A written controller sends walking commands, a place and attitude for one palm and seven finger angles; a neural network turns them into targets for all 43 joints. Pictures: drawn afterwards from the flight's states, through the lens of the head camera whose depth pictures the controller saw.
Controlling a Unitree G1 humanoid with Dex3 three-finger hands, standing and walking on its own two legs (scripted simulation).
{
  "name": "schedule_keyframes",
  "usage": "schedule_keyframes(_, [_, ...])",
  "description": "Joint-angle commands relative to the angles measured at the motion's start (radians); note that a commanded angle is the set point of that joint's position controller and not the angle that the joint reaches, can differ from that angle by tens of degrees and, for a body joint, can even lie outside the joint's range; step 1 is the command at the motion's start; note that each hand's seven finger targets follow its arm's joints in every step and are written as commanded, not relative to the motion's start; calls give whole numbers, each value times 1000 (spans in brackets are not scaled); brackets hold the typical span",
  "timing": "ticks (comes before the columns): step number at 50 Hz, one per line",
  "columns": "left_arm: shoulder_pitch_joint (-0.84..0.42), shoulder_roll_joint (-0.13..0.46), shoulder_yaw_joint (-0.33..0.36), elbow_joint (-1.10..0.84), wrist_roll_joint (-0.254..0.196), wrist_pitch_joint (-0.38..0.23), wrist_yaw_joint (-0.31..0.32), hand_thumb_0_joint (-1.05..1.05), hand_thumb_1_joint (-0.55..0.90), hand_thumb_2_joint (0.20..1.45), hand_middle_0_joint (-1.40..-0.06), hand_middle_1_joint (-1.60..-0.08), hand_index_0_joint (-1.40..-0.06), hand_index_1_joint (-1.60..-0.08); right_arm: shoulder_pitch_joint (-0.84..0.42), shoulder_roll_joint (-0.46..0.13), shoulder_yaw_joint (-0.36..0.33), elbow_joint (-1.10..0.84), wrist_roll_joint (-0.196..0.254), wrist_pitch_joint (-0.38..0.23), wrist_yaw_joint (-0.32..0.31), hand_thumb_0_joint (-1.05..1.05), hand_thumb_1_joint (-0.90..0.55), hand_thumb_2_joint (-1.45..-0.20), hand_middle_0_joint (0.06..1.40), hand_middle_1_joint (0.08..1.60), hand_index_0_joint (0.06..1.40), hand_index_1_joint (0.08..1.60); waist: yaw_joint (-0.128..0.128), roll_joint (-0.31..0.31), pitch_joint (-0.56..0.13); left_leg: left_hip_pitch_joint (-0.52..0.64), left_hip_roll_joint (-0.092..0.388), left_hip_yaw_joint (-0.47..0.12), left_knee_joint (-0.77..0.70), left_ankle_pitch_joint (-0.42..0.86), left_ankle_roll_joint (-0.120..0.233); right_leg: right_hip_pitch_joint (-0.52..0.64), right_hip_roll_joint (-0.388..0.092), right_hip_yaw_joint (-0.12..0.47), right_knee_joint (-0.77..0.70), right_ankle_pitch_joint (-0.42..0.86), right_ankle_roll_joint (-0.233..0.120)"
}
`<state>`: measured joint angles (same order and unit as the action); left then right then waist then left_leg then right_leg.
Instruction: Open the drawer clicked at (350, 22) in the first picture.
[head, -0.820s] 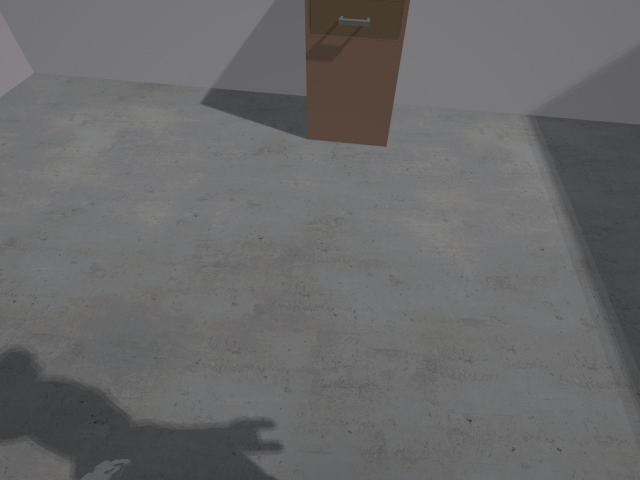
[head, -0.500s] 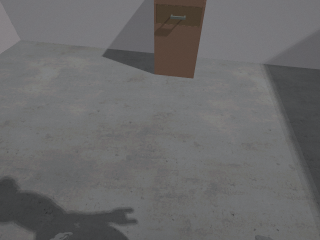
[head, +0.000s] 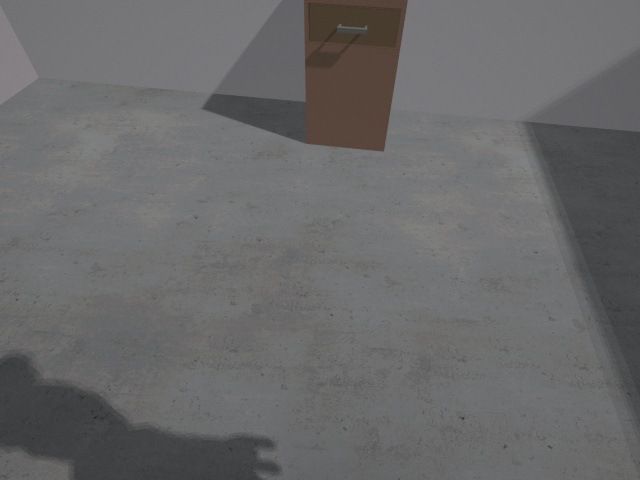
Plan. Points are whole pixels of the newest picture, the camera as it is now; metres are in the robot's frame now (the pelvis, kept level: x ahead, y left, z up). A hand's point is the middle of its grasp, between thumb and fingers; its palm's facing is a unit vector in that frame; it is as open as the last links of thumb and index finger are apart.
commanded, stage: stand and wait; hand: left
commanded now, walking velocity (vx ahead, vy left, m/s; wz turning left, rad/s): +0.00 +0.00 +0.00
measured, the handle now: (352, 28) +1.87 -0.03 -0.14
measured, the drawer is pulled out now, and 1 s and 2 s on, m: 0.00 0.00 0.00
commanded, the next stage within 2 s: look at it before walking up in 0.08 s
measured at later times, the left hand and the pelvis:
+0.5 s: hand out of the picture +0.06 +0.25 -0.16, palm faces -0.03 -0.94 -0.33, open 7.4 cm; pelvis -0.01 +0.01 +0.00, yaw +0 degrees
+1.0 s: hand out of the picture +0.05 +0.23 -0.17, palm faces -0.03 -0.96 -0.28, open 7.4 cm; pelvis +0.01 +0.01 +0.00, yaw -2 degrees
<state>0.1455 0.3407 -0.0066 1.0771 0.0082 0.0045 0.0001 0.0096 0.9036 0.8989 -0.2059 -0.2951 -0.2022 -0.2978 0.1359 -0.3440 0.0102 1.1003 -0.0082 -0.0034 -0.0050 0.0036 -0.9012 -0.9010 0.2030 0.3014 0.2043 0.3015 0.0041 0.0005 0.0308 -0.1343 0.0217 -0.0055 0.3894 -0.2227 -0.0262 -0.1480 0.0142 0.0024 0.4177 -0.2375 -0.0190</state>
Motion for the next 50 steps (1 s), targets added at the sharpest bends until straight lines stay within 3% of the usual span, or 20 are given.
schedule_keyframes(1, [-52,211,41,-65,0,-30,10,0,900,900,-200,-300,-200,-300,-58,-193,-43,-68,-4,-27,-11,0,-900,-900,200,300,200,300,0,-18,-46,-7,88,-81,-51,118,50,-13,-137,129,-101,110,-23])
schedule_keyframes(20, [-48,203,38,-59,2,-28,9,0,900,900,-200,-300,-200,-300,-55,-195,-42,-56,-1,-30,-9,0,-900,-900,200,300,200,300,0,0,-39,-7,95,-90,-74,106,52,-22,-132,121,-110,83,-16])
schedule_keyframes(24, [-42,204,38,-59,2,-31,10,0,900,900,-200,-300,-200,-300,-52,-196,-43,-57,0,-31,-9,0,-900,-900,200,300,200,300,-2,-1,-64,13,98,-92,-66,150,53,-6,-133,118,-100,140,-17])
schedule_keyframes(41, [-38,206,35,-49,2,-32,10,0,900,900,-200,-300,-200,-300,-63,-199,-43,-51,0,-30,-9,0,-900,-900,200,300,200,300,-1,-2,-58,26,100,-87,-76,163,51,-2,-135,115,-105,171,-15])
schedule_keyframes(42, [-3,128,20,-30,0,-22,13,0,900,900,-200,-300,-200,-300,-31,-120,-23,-33,-4,-22,-7,0,-900,-900,200,300,200,300,-2,-5,-78,30,98,-72,-68,121,39,8,-133,111,-106,117,-4])
schedule_keyframes(43, [36,79,9,-16,3,-10,14,0,900,900,-200,-300,-200,-300,5,-67,-12,-20,-8,-11,-3,0,-900,-900,200,300,200,300,1,-13,-60,17,89,-55,-58,13,31,-12,-125,114,-106,-24,2])
schedule_keyframes(46, [84,87,20,-19,13,4,0,0,900,900,-200,-300,-200,-300,44,-69,-22,-25,-17,0,2,0,-900,-900,200,300,200,300,6,-40,50,-88,66,-42,-40,-283,39,-102,-107,171,-124,-329,-23])
schedule_keyframes(50, [145,70,39,-38,13,-3,-11,0,900,900,-200,-300,-200,-300,87,-57,-32,-43,-17,-14,2,0,-900,-900,200,300,200,300,6,-28,109,-144,71,-38,24,-325,59,-148,-97,206,-77,-368,-63])
